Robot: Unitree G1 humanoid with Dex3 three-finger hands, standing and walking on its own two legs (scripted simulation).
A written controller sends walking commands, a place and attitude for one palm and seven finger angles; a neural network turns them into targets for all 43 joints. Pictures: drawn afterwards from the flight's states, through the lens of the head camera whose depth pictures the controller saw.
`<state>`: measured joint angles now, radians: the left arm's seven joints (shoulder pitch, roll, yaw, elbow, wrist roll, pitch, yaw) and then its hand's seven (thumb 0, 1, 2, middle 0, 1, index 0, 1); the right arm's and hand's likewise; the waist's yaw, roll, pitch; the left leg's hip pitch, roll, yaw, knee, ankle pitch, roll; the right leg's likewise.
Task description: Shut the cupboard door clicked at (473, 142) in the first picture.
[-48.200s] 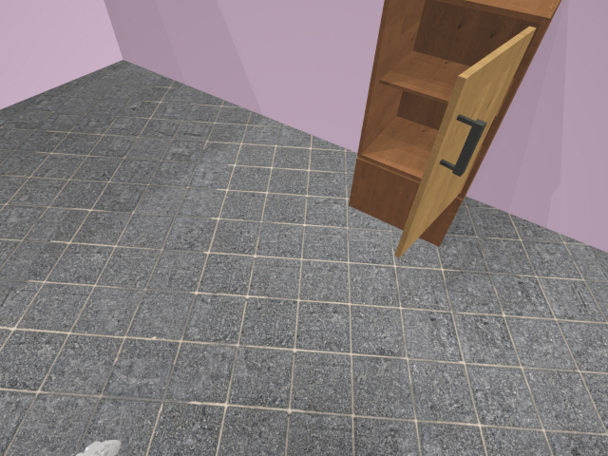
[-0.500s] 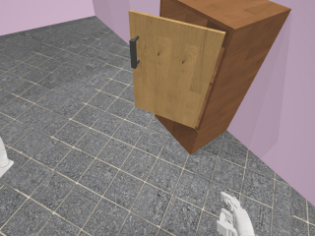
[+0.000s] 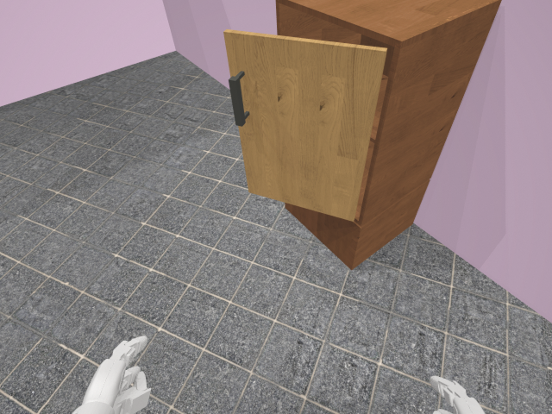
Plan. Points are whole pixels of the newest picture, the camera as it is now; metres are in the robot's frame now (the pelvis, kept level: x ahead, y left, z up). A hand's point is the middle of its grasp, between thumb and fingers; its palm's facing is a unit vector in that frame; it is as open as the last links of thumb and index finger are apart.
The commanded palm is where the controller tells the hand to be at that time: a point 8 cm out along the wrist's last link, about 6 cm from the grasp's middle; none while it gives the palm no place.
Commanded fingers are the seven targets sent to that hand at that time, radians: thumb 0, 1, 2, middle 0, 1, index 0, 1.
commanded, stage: let the arm hang, fingers relaxed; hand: left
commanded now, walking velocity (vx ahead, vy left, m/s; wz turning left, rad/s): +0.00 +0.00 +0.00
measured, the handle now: (240, 98) +0.92 +0.14 -0.02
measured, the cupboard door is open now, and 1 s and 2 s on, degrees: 30 30 30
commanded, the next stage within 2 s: look to check the result in 0.90 s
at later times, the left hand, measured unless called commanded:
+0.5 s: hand out of the picture -0.06 +0.18 -0.16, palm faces +0.04 -0.97 -0.22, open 7.3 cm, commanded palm none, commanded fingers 0.00 0.90 0.90 -0.20 -0.30 -0.20 -0.30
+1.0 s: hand out of the picture -0.01 +0.14 -0.17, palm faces +0.03 -0.99 -0.15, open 7.3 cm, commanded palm none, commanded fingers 0.00 0.90 0.90 -0.20 -0.30 -0.20 -0.30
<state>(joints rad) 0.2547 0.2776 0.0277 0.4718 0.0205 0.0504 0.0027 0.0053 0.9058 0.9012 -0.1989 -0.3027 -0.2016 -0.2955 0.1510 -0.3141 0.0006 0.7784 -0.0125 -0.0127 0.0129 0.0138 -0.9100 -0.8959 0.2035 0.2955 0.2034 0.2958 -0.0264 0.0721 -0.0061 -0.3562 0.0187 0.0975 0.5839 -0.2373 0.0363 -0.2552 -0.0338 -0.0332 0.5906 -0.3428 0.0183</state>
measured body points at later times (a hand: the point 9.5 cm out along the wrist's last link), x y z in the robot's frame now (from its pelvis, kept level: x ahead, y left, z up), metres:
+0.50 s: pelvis -0.01 +0.00 +0.01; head +0.00 -0.01 +0.46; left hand -0.06 +0.23 -0.14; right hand -0.02 -0.22 -0.15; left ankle +0.05 +0.10 -0.73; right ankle -0.02 -0.13 -0.73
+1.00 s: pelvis +0.01 -0.01 +0.01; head +0.02 +0.00 +0.46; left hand -0.01 +0.20 -0.15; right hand -0.02 -0.22 -0.15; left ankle +0.05 +0.10 -0.73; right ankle -0.02 -0.13 -0.73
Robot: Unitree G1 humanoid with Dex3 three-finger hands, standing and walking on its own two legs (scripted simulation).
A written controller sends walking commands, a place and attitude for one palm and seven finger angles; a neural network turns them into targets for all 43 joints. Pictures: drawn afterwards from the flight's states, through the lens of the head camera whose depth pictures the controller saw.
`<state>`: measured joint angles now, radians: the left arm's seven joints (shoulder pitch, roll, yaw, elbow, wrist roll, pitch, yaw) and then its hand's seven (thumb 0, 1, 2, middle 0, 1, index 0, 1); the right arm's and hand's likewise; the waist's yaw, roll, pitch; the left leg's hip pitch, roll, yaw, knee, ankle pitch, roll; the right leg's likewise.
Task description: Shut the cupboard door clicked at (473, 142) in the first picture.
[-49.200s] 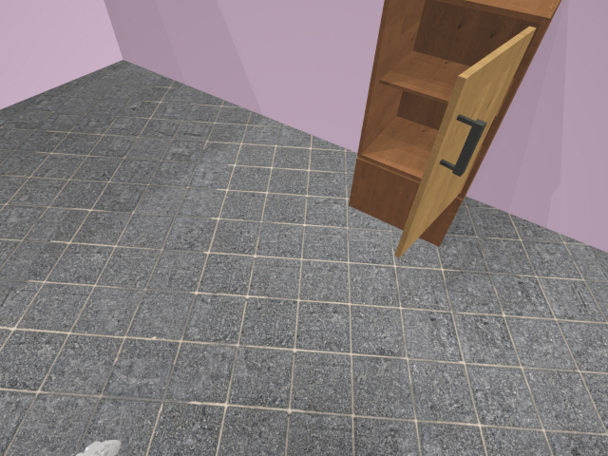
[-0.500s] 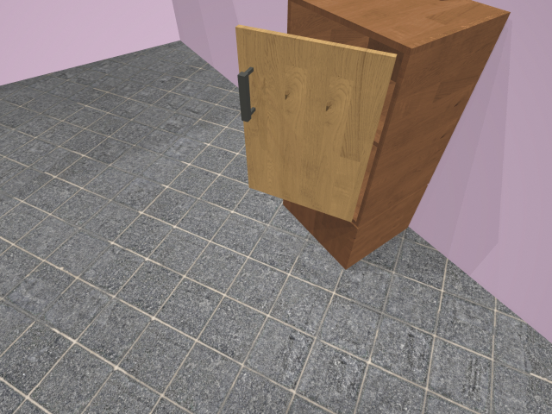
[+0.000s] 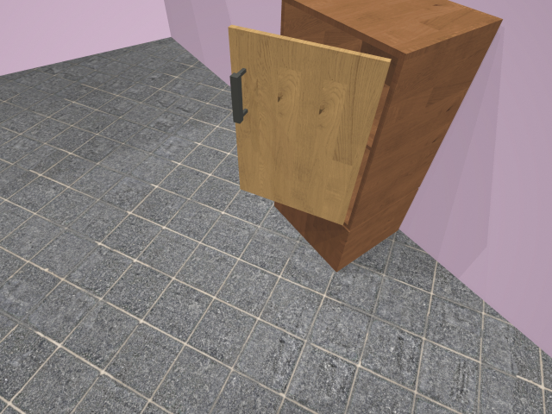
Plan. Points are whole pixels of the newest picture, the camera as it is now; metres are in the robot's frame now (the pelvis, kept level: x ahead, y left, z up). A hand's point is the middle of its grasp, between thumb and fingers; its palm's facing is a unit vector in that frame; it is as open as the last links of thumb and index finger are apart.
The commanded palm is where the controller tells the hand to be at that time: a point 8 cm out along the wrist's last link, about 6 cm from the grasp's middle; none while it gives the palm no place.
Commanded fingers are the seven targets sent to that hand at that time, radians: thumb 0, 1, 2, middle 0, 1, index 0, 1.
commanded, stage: look to check the result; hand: left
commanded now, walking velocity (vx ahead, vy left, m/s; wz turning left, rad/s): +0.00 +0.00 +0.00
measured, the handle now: (240, 95) +0.92 +0.15 -0.03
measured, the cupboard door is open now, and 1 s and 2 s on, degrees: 30 30 30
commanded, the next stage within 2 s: walk to a spot facing it in 0.52 s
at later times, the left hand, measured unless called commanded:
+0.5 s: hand out of the picture +0.00 +0.16 -0.18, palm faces +0.03 -0.98 -0.19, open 7.3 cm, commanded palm none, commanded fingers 0.00 0.90 0.90 -0.20 -0.30 -0.20 -0.30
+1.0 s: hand out of the picture +0.02 +0.20 -0.21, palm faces +0.21 -0.96 -0.20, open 7.3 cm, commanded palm none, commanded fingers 0.00 0.90 0.90 -0.20 -0.30 -0.20 -0.30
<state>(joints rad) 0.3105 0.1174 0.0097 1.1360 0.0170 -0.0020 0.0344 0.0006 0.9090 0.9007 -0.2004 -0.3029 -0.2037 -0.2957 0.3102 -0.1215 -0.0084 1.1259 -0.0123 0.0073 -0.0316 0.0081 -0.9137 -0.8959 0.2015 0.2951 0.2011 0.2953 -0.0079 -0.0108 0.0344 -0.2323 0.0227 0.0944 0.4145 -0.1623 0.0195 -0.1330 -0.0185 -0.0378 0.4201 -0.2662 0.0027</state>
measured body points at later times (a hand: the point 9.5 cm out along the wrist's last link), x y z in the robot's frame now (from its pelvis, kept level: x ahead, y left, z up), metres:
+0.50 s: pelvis +0.02 -0.01 +0.00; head +0.03 +0.00 +0.45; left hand +0.00 +0.22 -0.16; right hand +0.03 -0.23 -0.16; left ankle +0.04 +0.11 -0.74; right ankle -0.02 -0.12 -0.74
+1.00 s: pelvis +0.02 +0.01 -0.02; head +0.05 +0.04 +0.42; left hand +0.01 +0.25 -0.19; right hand +0.07 -0.23 -0.17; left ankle +0.04 +0.11 -0.75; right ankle -0.02 -0.12 -0.74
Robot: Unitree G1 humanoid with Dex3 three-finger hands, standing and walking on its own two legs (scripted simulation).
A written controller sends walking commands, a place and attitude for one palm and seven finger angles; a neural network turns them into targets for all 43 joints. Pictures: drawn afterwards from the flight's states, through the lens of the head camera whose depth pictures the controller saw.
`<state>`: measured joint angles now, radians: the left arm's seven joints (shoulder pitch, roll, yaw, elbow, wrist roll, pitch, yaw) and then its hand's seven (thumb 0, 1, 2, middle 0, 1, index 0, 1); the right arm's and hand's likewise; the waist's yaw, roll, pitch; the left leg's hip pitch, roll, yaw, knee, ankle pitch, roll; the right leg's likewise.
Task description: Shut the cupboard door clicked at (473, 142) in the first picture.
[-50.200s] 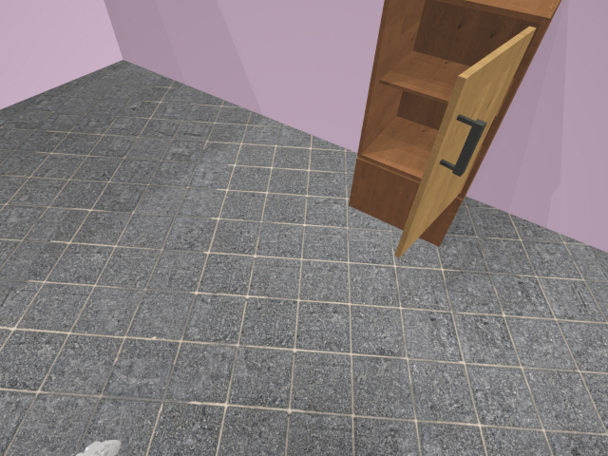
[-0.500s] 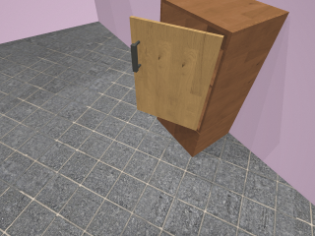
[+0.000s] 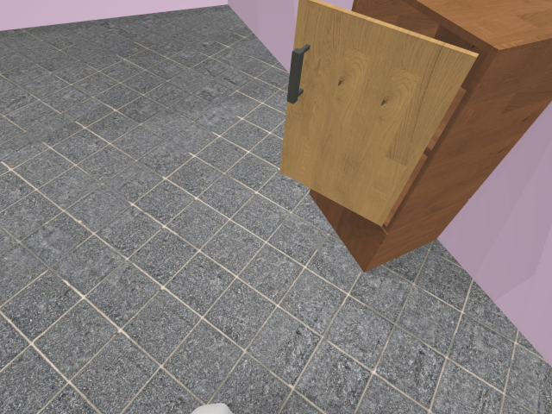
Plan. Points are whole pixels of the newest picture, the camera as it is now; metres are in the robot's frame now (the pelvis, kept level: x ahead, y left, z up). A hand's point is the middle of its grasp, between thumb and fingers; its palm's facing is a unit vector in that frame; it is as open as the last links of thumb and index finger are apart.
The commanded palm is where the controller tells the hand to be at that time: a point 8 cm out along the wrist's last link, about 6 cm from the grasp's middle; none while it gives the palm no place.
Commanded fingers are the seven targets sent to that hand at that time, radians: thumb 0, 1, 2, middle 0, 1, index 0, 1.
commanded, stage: walk to a spot facing it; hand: left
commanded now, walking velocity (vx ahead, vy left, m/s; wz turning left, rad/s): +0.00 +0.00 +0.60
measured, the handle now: (299, 74) +0.91 -0.03 -0.01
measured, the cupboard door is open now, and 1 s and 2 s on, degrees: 30 30 30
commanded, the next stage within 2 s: turn to face it in 1.82 s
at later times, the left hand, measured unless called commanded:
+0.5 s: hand out of the picture +0.04 +0.20 -0.13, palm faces +0.26 -0.92 -0.31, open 7.3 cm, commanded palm none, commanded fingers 0.00 0.90 0.90 -0.20 -0.30 -0.20 -0.30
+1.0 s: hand out of the picture -0.13 +0.12 -0.17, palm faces +0.63 -0.73 -0.25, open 7.4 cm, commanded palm none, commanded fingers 0.00 0.90 0.90 -0.20 -0.30 -0.20 -0.30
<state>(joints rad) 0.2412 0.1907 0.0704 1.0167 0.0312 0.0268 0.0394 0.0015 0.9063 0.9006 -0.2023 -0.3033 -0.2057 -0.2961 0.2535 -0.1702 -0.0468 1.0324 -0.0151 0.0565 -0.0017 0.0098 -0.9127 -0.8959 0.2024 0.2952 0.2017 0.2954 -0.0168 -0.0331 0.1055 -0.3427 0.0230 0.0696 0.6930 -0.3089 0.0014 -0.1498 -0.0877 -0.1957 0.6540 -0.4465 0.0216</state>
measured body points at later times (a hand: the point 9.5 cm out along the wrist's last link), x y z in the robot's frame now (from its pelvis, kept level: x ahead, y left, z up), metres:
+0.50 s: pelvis -0.02 -0.04 +0.01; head +0.04 -0.04 +0.46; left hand +0.03 +0.25 -0.11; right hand +0.10 -0.28 -0.14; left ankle +0.04 +0.09 -0.72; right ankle -0.01 -0.17 -0.71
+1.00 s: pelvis -0.01 -0.04 +0.00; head +0.03 +0.00 +0.45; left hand -0.17 +0.16 -0.15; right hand +0.25 -0.16 -0.13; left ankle -0.08 +0.05 -0.72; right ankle +0.00 -0.17 -0.70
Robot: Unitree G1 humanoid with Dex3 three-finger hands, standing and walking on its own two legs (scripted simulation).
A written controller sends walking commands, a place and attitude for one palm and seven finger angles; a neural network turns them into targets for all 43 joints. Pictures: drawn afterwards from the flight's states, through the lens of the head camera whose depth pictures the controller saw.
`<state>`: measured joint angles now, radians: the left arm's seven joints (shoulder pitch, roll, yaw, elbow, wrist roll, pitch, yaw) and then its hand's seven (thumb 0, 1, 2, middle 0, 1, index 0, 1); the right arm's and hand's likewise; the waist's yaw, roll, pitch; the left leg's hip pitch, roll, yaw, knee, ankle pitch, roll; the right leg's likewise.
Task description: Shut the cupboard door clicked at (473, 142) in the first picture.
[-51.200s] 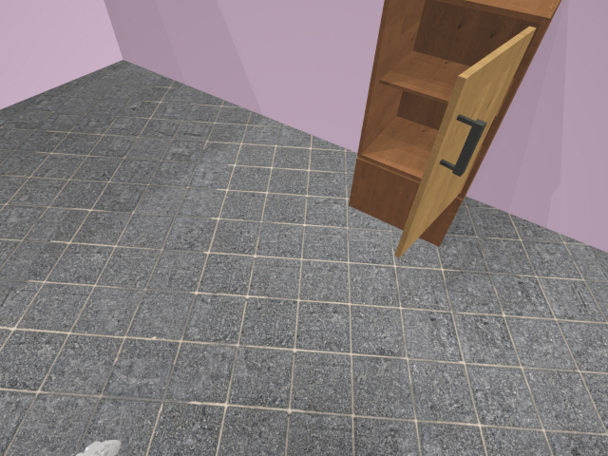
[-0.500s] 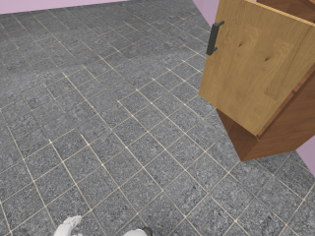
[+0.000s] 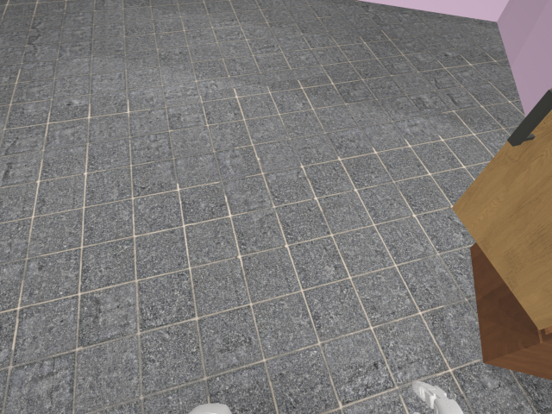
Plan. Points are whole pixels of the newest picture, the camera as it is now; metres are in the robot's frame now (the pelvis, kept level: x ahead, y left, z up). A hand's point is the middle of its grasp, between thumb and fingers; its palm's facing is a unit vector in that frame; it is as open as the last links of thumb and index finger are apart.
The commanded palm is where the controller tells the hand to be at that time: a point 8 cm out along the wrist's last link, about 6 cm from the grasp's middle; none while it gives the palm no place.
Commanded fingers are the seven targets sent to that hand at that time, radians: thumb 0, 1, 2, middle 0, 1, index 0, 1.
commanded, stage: walk to a spot facing it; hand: left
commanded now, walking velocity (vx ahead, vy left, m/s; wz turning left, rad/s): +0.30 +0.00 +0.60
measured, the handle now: (540, 117) +0.75 -0.53 -0.01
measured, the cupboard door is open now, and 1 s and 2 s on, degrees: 30 30 30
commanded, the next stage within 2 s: turn to face it in 0.82 s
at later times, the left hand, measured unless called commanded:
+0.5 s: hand (166, 409) +0.13 +0.18 -0.13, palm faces +0.29 -0.92 -0.26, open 7.3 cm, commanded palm none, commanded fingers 0.00 0.90 0.90 -0.20 -0.30 -0.20 -0.30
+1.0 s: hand (104, 354) +0.20 +0.31 -0.15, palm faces +0.58 -0.79 -0.23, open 7.4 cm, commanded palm none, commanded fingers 0.00 0.90 0.90 -0.20 -0.30 -0.20 -0.30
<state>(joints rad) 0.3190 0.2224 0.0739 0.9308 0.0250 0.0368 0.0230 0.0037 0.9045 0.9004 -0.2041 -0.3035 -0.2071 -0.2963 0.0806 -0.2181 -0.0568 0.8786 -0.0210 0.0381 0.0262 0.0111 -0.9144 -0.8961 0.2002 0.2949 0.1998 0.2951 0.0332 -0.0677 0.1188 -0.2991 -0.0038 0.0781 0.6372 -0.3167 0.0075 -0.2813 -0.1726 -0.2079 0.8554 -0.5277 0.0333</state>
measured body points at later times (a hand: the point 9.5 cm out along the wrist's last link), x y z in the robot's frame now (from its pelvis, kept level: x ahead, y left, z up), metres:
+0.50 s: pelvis +0.12 -0.03 +0.02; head +0.15 -0.04 +0.47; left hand +0.11 +0.22 -0.11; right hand +0.22 -0.28 -0.14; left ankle +0.05 +0.09 -0.62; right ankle +0.14 -0.15 -0.72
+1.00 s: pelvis +0.25 +0.09 +0.02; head +0.28 +0.14 +0.46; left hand +0.17 +0.35 -0.14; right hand +0.47 -0.06 -0.11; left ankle +0.25 +0.15 -0.72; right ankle +0.36 -0.06 -0.63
